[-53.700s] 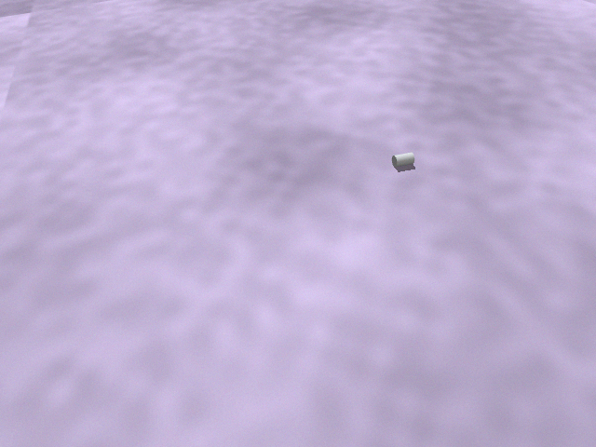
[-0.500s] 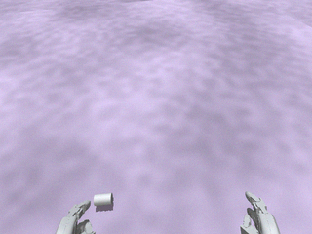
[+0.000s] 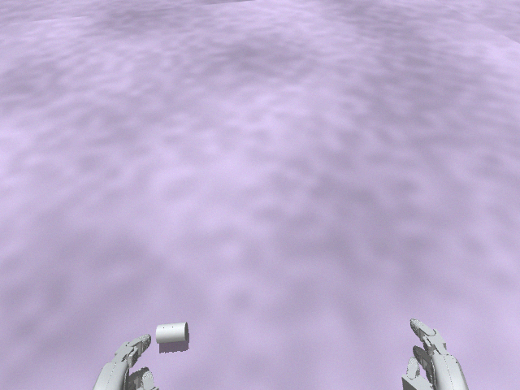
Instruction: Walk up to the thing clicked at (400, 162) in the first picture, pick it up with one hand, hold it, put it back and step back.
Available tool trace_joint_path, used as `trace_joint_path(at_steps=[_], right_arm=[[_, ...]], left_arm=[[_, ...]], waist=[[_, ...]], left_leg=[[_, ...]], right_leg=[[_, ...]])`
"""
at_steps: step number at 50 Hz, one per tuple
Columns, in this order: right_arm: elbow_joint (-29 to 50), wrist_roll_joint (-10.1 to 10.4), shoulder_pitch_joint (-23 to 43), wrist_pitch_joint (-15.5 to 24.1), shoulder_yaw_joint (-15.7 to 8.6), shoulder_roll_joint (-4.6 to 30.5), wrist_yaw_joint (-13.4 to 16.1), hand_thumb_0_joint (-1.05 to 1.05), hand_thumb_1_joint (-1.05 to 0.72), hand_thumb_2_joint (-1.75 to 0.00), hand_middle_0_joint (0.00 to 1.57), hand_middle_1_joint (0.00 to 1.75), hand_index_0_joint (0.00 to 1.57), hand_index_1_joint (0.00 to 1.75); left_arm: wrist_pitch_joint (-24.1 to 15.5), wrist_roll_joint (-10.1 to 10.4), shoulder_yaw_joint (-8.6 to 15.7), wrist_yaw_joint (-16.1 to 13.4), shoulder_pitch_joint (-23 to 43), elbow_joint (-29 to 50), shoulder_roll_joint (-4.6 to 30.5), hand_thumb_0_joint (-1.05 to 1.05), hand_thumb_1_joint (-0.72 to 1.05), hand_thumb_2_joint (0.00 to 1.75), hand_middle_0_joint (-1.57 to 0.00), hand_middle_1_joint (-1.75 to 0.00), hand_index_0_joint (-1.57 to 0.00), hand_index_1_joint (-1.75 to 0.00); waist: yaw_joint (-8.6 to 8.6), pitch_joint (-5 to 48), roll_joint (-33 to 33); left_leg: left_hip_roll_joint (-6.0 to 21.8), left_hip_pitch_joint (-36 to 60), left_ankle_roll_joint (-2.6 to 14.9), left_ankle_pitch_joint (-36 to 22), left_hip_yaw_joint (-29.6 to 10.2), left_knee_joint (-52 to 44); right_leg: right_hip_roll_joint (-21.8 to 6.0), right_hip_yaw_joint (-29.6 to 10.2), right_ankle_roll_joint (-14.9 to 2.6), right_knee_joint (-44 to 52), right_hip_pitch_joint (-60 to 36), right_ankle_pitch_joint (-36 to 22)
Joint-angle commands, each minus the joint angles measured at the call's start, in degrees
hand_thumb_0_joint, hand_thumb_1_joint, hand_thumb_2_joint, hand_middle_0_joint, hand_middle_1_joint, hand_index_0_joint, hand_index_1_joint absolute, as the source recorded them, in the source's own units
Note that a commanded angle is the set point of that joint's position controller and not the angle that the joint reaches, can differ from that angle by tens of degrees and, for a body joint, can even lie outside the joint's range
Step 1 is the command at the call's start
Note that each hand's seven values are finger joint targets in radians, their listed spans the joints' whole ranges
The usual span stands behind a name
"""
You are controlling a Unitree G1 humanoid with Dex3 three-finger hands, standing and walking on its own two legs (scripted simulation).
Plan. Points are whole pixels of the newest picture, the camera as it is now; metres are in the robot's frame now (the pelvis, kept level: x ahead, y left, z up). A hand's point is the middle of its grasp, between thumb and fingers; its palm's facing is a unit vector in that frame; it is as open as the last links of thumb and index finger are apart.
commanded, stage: home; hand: left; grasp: from above
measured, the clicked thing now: (172, 332) +0.47 +0.35 -0.69
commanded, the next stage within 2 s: stand in 0.16 s
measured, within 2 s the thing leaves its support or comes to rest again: neither
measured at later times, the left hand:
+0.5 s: hand out of the picture +0.13 +0.23 -0.09, palm faces +0.00 -0.94 -0.33, open 7.4 cm
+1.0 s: hand out of the picture +0.04 +0.24 -0.10, palm faces +0.01 -0.94 -0.34, open 7.4 cm
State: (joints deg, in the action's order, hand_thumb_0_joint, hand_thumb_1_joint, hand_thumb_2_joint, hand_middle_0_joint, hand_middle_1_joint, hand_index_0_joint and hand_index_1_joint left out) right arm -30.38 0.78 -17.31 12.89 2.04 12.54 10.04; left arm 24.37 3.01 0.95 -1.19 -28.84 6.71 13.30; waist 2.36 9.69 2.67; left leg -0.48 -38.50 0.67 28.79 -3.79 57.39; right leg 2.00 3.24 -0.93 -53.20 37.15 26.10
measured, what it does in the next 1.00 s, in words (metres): rises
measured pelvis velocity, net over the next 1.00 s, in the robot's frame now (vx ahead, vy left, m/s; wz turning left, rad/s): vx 0.00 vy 0.01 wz -0.01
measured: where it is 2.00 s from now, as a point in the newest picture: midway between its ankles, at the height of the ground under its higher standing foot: outside the picture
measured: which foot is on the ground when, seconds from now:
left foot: down 0.00-1.00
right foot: down 0.00-1.00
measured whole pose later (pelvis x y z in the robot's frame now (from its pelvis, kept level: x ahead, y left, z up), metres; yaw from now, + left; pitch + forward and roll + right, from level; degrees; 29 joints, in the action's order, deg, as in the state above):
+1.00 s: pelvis +0.00 +0.01 +0.06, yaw -1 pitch -4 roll +0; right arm -63.4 -1.9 -9.0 0.2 -1.5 16.2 1.7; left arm 0.4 -1.9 1.6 -1.9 -9.2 -65.7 15.8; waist -1.0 -3.6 1.1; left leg -2.5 -4.9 1.5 11.1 -1.3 20.0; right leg -0.5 0.0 0.2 -21.3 6.4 11.0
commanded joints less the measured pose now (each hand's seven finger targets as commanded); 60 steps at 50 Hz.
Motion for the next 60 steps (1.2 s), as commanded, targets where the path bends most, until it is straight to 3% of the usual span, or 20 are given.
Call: trace_joint_path(at_steps=[1,3,4,9,10,12,13,14,15,17,18,19,21,25,27,30,35,40,44,60], right_arm=[[9.3,0.2,3.4,3.1,-3.1,7.3,0.6,0.00,-0.90,-0.90,0.20,0.30,0.20,0.30],[9.2,0.2,3.3,3.1,-3.1,7.4,0.8,0.00,-0.90,-0.90,0.20,0.30,0.20,0.30],[9.0,0.2,3.8,3.2,-2.8,7.3,0.6,0.00,-0.90,-0.90,0.20,0.30,0.20,0.30],[9.3,0.2,3.6,3.3,-2.9,7.2,0.8,0.00,-0.90,-0.90,0.20,0.30,0.20,0.30],[9.1,0.3,3.4,3.2,-3.0,7.2,0.7,0.00,-0.90,-0.90,0.20,0.30,0.20,0.30],[8.9,0.2,2.9,3.1,-3.1,7.1,0.9,0.00,-0.90,-0.90,0.20,0.30,0.20,0.30],[-5.0,-7.5,8.1,-2.9,-5.6,13.5,-2.5,0.00,-0.90,-0.90,0.20,0.30,0.20,0.30],[-6.2,-7.6,8.6,-5.2,-6.4,13.6,-4.1,0.00,-0.90,-0.90,0.20,0.30,0.20,0.30],[-4.8,-7.8,7.4,-6.4,-6.4,13.7,-5.1,0.00,-0.90,-0.90,0.20,0.30,0.20,0.30],[-7.5,-5.3,7.1,-7.1,-6.0,11.5,-6.9,0.00,-0.90,-0.90,0.20,0.30,0.20,0.30],[-8.5,-4.4,7.2,-7.5,-5.8,11.1,-7.7,0.00,-0.90,-0.90,0.20,0.30,0.20,0.30],[-9.2,-4.1,7.9,-7.5,-6.1,11.3,-8.0,0.00,-0.90,-0.90,0.20,0.30,0.20,0.30],[-12.1,-4.0,8.9,-8.2,-6.2,11.1,-8.6,0.00,-0.90,-0.90,0.20,0.30,0.20,0.30],[-16.1,-4.0,9.1,-9.3,-6.2,11.8,-8.6,0.00,-0.90,-0.90,0.20,0.30,0.20,0.30],[-17.6,-3.9,10.1,-9.8,-6.3,12.1,-8.5,0.00,-0.90,-0.90,0.20,0.30,0.20,0.30],[-20.5,-3.4,9.0,-10.5,-6.1,12.3,-8.1,0.00,-0.90,-0.90,0.20,0.30,0.20,0.30],[-24.4,-3.0,9.4,-11.1,-6.0,13.5,-7.7,0.00,-0.90,-0.90,0.20,0.30,0.20,0.30],[-27.3,-2.6,9.2,-11.3,-5.9,14.1,-7.5,0.00,-0.90,-0.90,0.20,0.30,0.20,0.30],[-28.7,-2.5,10.1,-11.6,-5.6,14.1,-7.7,0.00,-0.90,-0.90,0.20,0.30,0.20,0.30],[-31.2,-2.2,11.7,-11.5,-5.0,15.4,-8.0,0.00,-0.90,-0.90,0.20,0.30,0.20,0.30]], left_arm=[[-2.7,0.0,3.4,-0.4,1.3,11.0,5.6,0.00,0.90,0.90,-0.20,-0.30,-0.20,-0.30],[-2.7,0.0,4.5,-0.6,2.2,12.3,7.1,0.00,0.90,0.90,-0.20,-0.30,-0.20,-0.30],[-2.4,0.0,3.0,-0.4,0.4,9.1,5.1,0.00,0.90,0.90,-0.20,-0.30,-0.20,-0.30],[-2.8,-0.2,3.8,-0.5,1.6,10.5,5.9,0.00,0.90,0.90,-0.20,-0.30,-0.20,-0.30],[-3.1,0.0,4.5,-0.6,2.2,12.4,6.9,0.00,0.90,0.90,-0.20,-0.30,-0.20,-0.30],[-2.8,-0.2,4.0,-0.8,0.5,11.3,6.7,0.00,0.90,0.90,-0.20,-0.30,-0.20,-0.30],[-14.1,-6.7,3.8,-2.4,18.8,-8.8,10.4,0.00,0.90,0.90,-0.20,-0.30,-0.20,-0.30],[-17.9,-6.7,4.8,-2.0,13.5,-18.4,11.1,0.00,0.90,0.90,-0.20,-0.30,-0.20,-0.30],[-19.6,-6.9,4.3,-1.6,13.0,-21.0,11.1,0.00,0.90,0.90,-0.20,-0.30,-0.20,-0.30],[-21.9,-7.0,4.0,-1.2,14.9,-26.4,12.5,0.00,0.90,0.90,-0.20,-0.30,-0.20,-0.30],[-22.1,-6.5,4.0,-1.0,16.6,-29.1,12.2,0.00,0.90,0.90,-0.20,-0.30,-0.20,-0.30],[-22.3,-5.9,4.2,-0.9,17.3,-31.7,11.7,0.00,0.90,0.90,-0.20,-0.30,-0.20,-0.30],[-22.8,-5.6,3.9,-1.2,18.7,-37.4,11.4,0.00,0.90,0.90,-0.20,-0.30,-0.20,-0.30],[-24.3,-5.5,3.7,-1.2,19.8,-46.6,10.7,0.00,0.90,0.90,-0.20,-0.30,-0.20,-0.30],[-24.7,-5.5,3.8,-1.2,20.1,-50.4,11.1,0.00,0.90,0.90,-0.20,-0.30,-0.20,-0.30],[-25.3,-5.2,3.7,-1.4,21.1,-55.0,11.8,0.00,0.90,0.90,-0.20,-0.30,-0.20,-0.30],[-25.1,-4.8,3.3,-1.5,21.2,-61.4,12.3,0.00,0.90,0.90,-0.20,-0.30,-0.20,-0.30],[-25.1,-4.7,3.0,-1.7,21.5,-65.8,13.0,0.00,0.90,0.90,-0.20,-0.30,-0.20,-0.30],[-25.2,-4.8,2.8,-1.6,21.6,-68.2,13.3,0.00,0.90,0.90,-0.20,-0.30,-0.20,-0.30],[-25.5,-4.4,2.6,-1.2,24.0,-70.9,15.0,0.00,0.90,0.90,-0.20,-0.30,-0.20,-0.30]], waist=[[0.11,4.7,0.0],[0.04,4.0,-0.5],[0.22,2.7,-0.9],[0.26,3.1,0.1],[-0.47,3.3,0.5],[-0.13,5.1,-0.4],[-3.79,-9.3,-1.8],[-4.10,-4.5,-4.8],[-2.86,-4.0,-4.9],[-3.09,-0.9,-4.7],[-3.26,-2.0,-6.0],[-3.57,-1.8,-5.6],[-4.05,-4.2,-3.3],[-3.91,-5.9,0.2],[-3.97,-7.4,-0.9],[-3.14,-7.7,-2.9],[-3.44,-9.7,-1.7],[-3.33,-10.6,-1.8],[-3.51,-11.9,-2.5],[-3.01,-11.4,-2.9]], left_leg=[[-0.3,3.8,0.60,-13.3,0.1,-9.5],[-0.5,3.7,0.78,-12.5,0.4,-9.1],[-0.3,3.1,0.64,-12.5,0.1,-9.5],[-0.4,3.4,0.62,-11.6,0.3,-9.6],[-0.3,3.1,0.51,-11.0,0.1,-9.8],[-0.5,4.1,0.73,-13.3,0.4,-8.8],[3.2,7.0,2.55,-21.2,-3.2,-15.5],[2.7,10.0,2.89,-22.2,-1.7,-15.5],[2.0,10.7,2.86,-19.9,-2.7,-15.1],[1.3,15.4,2.46,-19.4,-1.5,-16.6],[0.7,16.3,2.24,-17.2,-0.9,-17.8],[1.5,17.8,2.13,-19.2,-1.6,-18.9],[2.0,19.1,2.19,-16.9,-3.2,-23.0],[3.9,21.3,1.87,-19.0,-5.2,-29.6],[3.8,21.6,1.76,-17.9,-5.0,-31.4],[3.6,25.3,1.27,-22.5,-3.9,-33.0],[4.4,28.3,0.99,-21.0,-4.5,-38.2],[4.8,30.2,0.67,-22.2,-4.2,-40.6],[4.8,30.3,0.61,-18.7,-4.3,-42.1],[5.6,31.7,0.49,-21.4,-3.9,-43.1]], right_leg=[[-0.1,-0.9,0.09,8.4,-4.2,-11.2],[-0.3,-1.0,0.34,9.0,-4.2,-10.7],[-0.2,-0.7,0.29,8.8,-3.7,-10.4],[-0.2,-1.0,0.31,8.8,-3.5,-9.8],[-0.2,-0.9,0.24,8.7,-3.6,-9.2],[-0.3,-1.0,0.28,8.8,-4.7,-11.4],[-4.3,-7.2,-2.49,9.8,-10.9,-11.1],[-5.6,-9.9,-3.96,12.6,-13.9,-11.9],[-5.5,-11.7,-4.89,14.5,-13.6,-11.9],[-7.5,-12.7,-4.35,14.8,-18.4,-17.2],[-7.9,-12.7,-3.80,17.0,-17.9,-15.6],[-7.4,-11.5,-3.26,16.9,-18.3,-16.6],[-7.0,-10.8,-2.19,19.0,-18.0,-13.0],[-5.9,-8.3,-0.90,21.4,-22.8,-15.6],[-6.2,-8.7,-0.96,24.4,-25.1,-16.1],[-7.1,-9.2,-1.00,27.2,-27.3,-20.7],[-7.1,-8.9,-0.53,30.8,-28.9,-18.5],[-7.6,-8.9,-0.16,33.3,-30.7,-20.0],[-7.6,-8.9,0.07,35.1,-30.5,-17.8],[-8.3,-9.5,-0.12,37.5,-31.0,-19.2]])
